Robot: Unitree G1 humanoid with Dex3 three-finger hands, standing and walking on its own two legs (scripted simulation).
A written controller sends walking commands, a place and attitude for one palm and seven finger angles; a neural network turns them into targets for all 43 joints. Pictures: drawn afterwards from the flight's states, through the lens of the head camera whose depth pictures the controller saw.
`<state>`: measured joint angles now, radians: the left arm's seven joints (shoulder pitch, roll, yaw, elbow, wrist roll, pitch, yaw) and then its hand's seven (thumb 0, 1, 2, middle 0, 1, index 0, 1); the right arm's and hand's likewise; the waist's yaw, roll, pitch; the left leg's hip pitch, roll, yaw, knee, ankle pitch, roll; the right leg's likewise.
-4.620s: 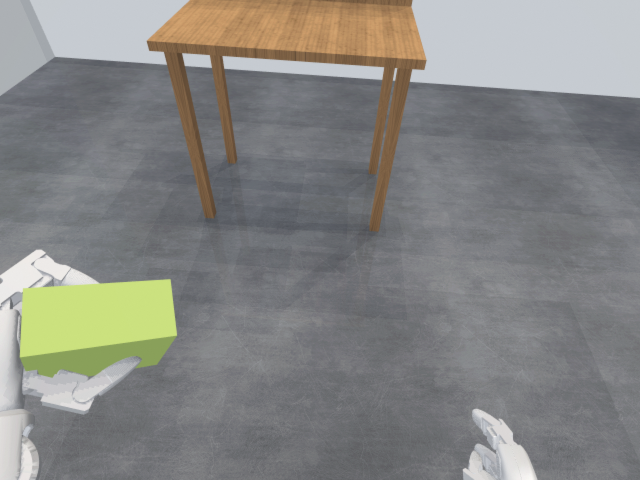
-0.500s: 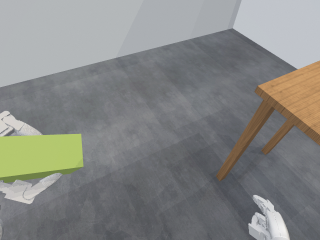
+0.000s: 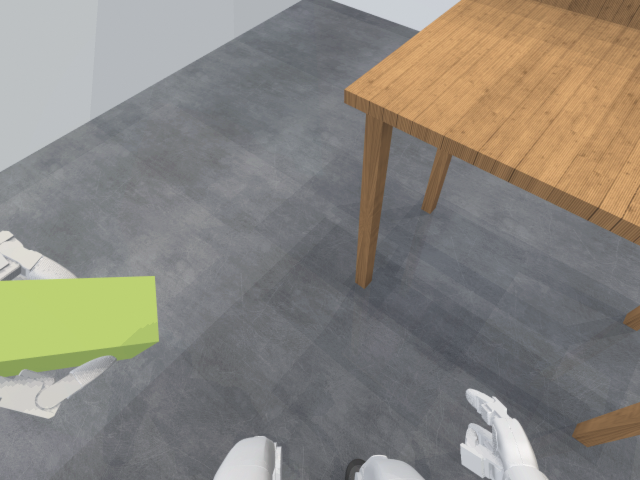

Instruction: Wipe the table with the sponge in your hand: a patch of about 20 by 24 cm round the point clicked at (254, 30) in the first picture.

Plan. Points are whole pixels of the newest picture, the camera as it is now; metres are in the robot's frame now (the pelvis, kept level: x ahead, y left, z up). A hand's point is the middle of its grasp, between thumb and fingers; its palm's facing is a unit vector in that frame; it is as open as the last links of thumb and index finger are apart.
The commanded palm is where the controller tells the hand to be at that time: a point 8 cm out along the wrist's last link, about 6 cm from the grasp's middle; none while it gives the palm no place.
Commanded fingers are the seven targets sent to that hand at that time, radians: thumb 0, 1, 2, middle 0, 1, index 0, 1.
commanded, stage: turn to face it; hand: left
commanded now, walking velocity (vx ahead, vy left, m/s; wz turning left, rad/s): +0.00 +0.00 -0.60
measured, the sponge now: (95, 325) +0.23 +0.20 +0.16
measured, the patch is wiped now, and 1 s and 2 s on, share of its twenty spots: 0.00 0.00 0.00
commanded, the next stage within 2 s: take the last steps up to it in 1.88 s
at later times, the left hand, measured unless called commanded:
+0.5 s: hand (169, 341) +0.21 +0.13 +0.17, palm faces +0.20 -0.85 -0.50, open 9.7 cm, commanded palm +0.17 +0.18 +0.19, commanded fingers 0.00 0.10 1.30 -1.20 -1.60 -1.20 -1.60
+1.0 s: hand (306, 391) +0.17 +0.01 +0.18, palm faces -0.11 -0.90 -0.43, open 9.7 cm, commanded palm +0.15 +0.08 +0.19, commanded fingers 0.00 0.10 1.30 -1.20 -1.60 -1.20 -1.60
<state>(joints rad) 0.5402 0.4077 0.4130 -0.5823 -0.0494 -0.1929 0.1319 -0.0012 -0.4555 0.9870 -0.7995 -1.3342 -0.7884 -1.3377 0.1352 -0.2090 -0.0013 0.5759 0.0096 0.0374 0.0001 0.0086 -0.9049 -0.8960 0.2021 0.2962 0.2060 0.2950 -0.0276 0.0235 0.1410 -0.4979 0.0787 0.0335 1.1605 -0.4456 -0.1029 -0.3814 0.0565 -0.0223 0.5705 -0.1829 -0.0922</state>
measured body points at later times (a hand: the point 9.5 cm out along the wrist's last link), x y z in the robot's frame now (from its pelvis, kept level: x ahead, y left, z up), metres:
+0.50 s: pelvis -0.06 -0.05 -0.01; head -0.03 -0.08 +0.44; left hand +0.20 +0.17 +0.20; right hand +0.06 -0.27 -0.11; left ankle -0.03 +0.15 -0.73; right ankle -0.06 -0.15 -0.73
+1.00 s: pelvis -0.13 -0.07 +0.00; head -0.11 -0.09 +0.45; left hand +0.17 +0.06 +0.20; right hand -0.11 -0.39 -0.07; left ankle -0.07 +0.08 -0.73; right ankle -0.06 -0.14 -0.73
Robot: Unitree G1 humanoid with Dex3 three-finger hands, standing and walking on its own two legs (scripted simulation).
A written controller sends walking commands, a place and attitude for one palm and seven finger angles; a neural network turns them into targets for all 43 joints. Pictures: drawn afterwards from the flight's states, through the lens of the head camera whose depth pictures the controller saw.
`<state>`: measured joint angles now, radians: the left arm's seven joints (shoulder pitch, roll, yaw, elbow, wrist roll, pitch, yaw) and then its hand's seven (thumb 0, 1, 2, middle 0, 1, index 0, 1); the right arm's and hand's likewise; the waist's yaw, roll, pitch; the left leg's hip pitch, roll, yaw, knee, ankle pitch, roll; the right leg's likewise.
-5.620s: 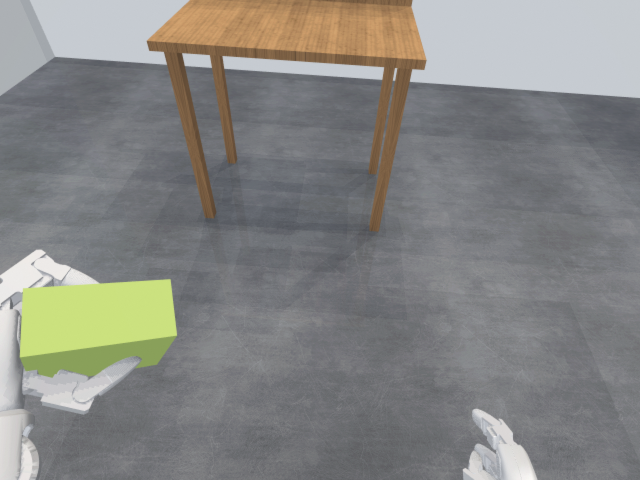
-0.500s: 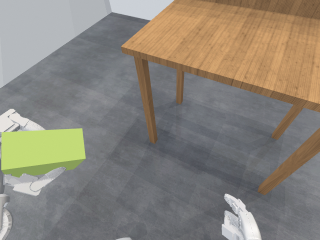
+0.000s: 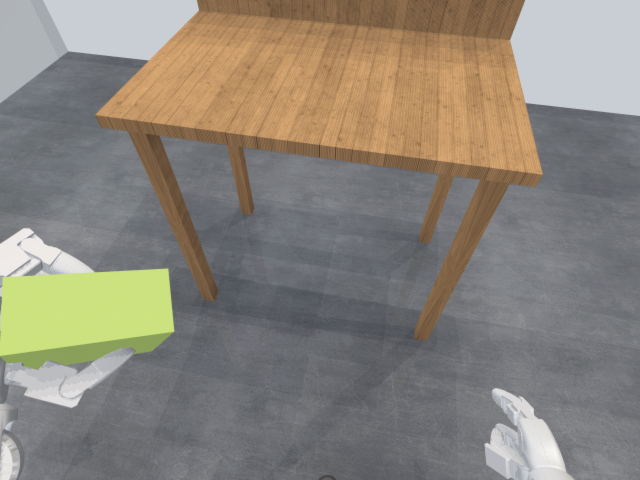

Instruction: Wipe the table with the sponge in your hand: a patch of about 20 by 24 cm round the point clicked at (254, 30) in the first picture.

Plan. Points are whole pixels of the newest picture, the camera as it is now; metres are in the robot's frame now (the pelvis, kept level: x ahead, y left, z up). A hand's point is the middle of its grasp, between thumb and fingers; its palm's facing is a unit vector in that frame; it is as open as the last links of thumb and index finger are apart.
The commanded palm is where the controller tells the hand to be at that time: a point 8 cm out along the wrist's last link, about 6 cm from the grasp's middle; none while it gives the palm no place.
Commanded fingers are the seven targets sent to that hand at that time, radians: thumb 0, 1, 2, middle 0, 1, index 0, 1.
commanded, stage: turn to face it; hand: left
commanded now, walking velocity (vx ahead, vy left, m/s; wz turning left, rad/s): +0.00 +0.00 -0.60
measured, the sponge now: (114, 318) +0.23 +0.20 +0.16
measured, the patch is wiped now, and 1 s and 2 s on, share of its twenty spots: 0.00 0.00 0.00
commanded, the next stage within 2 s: take the last steps up to it in 0.88 s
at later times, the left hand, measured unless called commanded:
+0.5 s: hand (239, 312) +0.23 +0.09 +0.18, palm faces +0.07 -0.83 -0.56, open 9.7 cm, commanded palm +0.19 +0.15 +0.18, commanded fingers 0.00 0.10 1.30 -1.20 -1.60 -1.20 -1.60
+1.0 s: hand (304, 361) +0.20 +0.03 +0.17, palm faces +0.02 -0.87 -0.50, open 9.7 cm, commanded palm +0.17 +0.08 +0.18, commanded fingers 0.00 0.10 1.30 -1.20 -1.60 -1.20 -1.60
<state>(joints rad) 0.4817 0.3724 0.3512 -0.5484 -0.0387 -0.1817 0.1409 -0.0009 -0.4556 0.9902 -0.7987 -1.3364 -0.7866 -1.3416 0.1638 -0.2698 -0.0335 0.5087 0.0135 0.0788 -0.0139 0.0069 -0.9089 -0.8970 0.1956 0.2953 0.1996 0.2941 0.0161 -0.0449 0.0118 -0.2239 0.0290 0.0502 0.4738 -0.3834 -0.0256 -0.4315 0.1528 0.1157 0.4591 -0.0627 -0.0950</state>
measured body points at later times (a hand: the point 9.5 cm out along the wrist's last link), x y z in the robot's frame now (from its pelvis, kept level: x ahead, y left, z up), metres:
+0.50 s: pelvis -0.05 -0.06 +0.01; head -0.01 -0.11 +0.45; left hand +0.22 +0.13 +0.21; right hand +0.02 -0.35 -0.11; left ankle -0.03 +0.11 -0.67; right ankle +0.01 -0.11 -0.73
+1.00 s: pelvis -0.11 -0.08 -0.01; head -0.09 -0.12 +0.44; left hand +0.19 +0.08 +0.19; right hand -0.05 -0.34 -0.12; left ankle -0.06 +0.09 -0.73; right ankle -0.12 -0.18 -0.74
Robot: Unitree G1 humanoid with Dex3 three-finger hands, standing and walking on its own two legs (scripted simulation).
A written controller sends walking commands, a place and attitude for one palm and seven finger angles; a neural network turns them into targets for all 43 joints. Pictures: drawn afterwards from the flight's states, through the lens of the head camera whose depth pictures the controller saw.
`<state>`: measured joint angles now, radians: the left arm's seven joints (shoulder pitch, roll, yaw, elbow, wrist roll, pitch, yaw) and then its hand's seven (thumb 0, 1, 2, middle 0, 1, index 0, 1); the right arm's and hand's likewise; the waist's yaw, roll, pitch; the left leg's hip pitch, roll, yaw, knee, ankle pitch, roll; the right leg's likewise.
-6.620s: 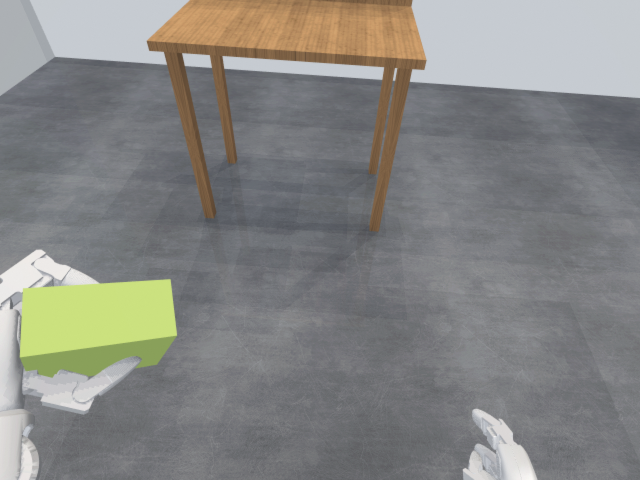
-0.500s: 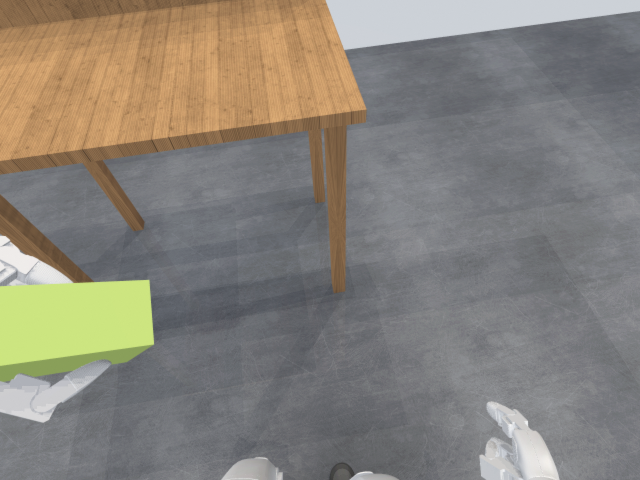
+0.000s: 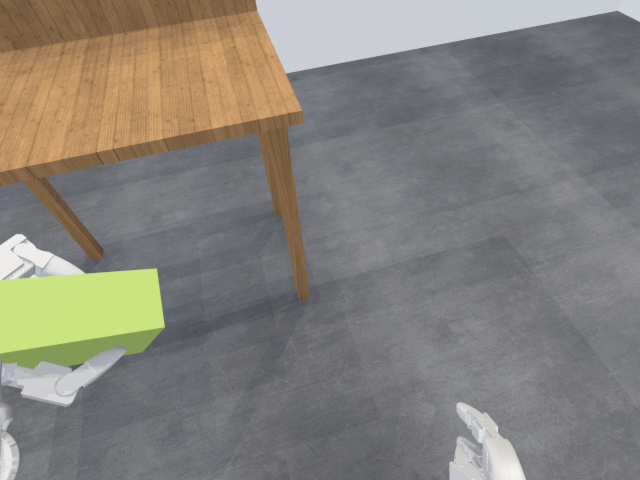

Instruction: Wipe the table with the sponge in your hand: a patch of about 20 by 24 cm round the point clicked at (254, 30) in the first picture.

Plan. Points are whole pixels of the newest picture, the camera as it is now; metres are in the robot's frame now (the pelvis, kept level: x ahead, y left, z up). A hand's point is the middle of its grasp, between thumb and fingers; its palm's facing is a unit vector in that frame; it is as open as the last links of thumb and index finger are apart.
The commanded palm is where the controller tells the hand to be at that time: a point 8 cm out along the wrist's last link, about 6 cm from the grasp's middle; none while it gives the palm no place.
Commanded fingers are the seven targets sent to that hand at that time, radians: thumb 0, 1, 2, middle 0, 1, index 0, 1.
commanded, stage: take the last steps up to it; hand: left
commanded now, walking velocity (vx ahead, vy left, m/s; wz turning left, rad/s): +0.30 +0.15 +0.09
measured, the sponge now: (105, 319) +0.22 +0.22 +0.16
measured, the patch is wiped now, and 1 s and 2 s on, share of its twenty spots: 0.00 0.00 0.00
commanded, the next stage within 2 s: come to a stop and stand still in 1.36 s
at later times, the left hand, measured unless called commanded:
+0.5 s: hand (78, 308) +0.22 +0.23 +0.18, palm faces +0.43 -0.80 -0.42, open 9.7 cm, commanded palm +0.17 +0.28 +0.19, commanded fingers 0.00 0.10 1.30 -1.20 -1.60 -1.20 -1.60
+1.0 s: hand (78, 207) +0.34 +0.30 +0.18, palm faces +0.42 -0.77 -0.48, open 9.7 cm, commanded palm +0.27 +0.34 +0.19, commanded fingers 0.00 0.10 1.30 -1.20 -1.60 -1.20 -1.60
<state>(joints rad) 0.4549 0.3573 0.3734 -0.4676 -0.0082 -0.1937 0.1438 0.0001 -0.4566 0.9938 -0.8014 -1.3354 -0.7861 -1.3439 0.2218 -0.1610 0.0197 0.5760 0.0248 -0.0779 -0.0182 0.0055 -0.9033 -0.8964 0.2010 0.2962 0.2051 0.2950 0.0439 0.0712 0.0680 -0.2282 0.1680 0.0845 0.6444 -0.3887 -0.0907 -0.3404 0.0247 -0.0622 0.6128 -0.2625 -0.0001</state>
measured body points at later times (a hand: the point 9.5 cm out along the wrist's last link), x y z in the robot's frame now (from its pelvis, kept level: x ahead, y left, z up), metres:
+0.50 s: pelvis +0.02 -0.01 +0.01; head +0.02 -0.01 +0.46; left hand +0.19 +0.27 +0.20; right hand +0.17 -0.28 -0.08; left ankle +0.00 +0.12 -0.72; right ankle +0.03 -0.09 -0.71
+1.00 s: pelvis +0.12 +0.05 +0.00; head +0.18 +0.05 +0.45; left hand +0.31 +0.33 +0.21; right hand +0.31 -0.19 -0.09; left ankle +0.16 +0.18 -0.72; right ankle +0.04 -0.08 -0.69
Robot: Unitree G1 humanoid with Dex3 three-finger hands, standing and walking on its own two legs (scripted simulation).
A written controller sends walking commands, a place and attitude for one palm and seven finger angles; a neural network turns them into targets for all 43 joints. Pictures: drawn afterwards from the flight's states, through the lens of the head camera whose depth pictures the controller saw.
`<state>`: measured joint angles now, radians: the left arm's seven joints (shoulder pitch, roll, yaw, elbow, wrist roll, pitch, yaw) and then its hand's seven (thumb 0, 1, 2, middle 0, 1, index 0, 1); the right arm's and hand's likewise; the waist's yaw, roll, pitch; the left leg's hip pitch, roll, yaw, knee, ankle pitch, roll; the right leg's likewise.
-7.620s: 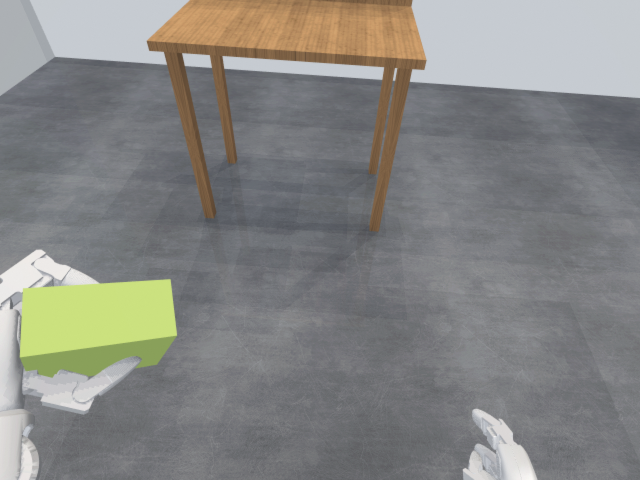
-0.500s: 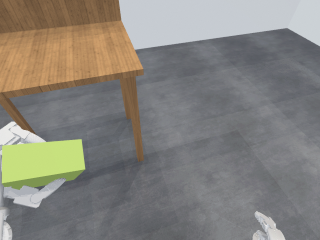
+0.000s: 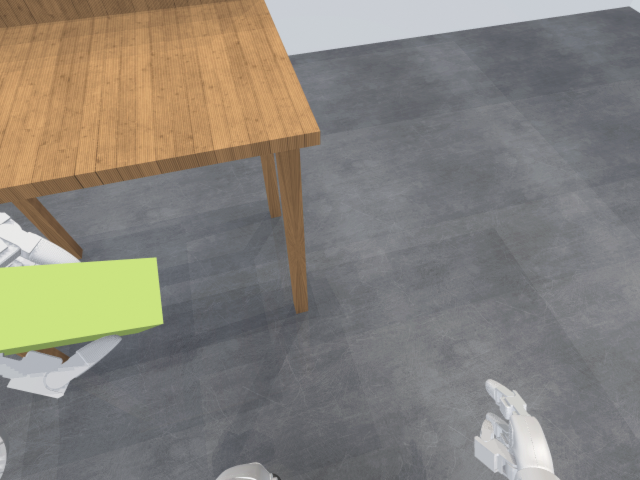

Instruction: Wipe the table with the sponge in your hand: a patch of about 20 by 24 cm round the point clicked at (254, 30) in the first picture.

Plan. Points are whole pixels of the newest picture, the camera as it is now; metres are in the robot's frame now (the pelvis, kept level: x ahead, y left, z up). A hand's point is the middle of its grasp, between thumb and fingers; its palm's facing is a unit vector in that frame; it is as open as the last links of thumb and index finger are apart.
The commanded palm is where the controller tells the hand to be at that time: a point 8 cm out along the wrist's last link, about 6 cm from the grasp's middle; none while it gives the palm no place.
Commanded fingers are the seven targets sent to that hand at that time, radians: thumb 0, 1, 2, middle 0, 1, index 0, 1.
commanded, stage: take the last steps up to it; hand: left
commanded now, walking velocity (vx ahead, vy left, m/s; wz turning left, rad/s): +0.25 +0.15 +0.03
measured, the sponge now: (99, 305) +0.24 +0.21 +0.16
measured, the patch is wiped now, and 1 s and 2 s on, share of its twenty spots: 0.00 0.00 0.00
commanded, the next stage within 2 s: come to a stop and stand still in 0.36 s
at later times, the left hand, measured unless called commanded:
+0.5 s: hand (87, 198) +0.34 +0.26 +0.18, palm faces +0.36 -0.80 -0.49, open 9.7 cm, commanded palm +0.28 +0.31 +0.19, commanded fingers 0.00 0.10 1.30 -1.20 -1.60 -1.20 -1.60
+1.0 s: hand (114, 187) +0.35 +0.23 +0.18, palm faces +0.34 -0.81 -0.47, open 9.7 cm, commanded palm +0.30 +0.28 +0.19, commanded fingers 0.00 0.10 1.30 -1.20 -1.60 -1.20 -1.60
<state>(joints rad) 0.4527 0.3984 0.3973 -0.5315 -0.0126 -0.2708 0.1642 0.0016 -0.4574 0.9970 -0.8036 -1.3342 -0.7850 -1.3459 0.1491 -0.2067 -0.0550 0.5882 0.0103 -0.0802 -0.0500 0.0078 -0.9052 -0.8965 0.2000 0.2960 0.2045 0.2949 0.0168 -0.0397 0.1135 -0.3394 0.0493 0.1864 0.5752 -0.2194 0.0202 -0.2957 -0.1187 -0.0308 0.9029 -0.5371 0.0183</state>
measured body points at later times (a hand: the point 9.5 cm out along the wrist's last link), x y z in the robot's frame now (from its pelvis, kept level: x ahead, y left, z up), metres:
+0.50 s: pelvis +0.12 +0.03 +0.02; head +0.17 +0.02 +0.46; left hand +0.31 +0.30 +0.21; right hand +0.27 -0.23 -0.09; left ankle +0.16 +0.18 -0.69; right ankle +0.08 -0.08 -0.72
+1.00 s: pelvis +0.13 +0.01 +0.01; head +0.16 -0.02 +0.46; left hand +0.33 +0.28 +0.21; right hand +0.29 -0.20 -0.10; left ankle +0.13 +0.16 -0.68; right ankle +0.13 -0.03 -0.72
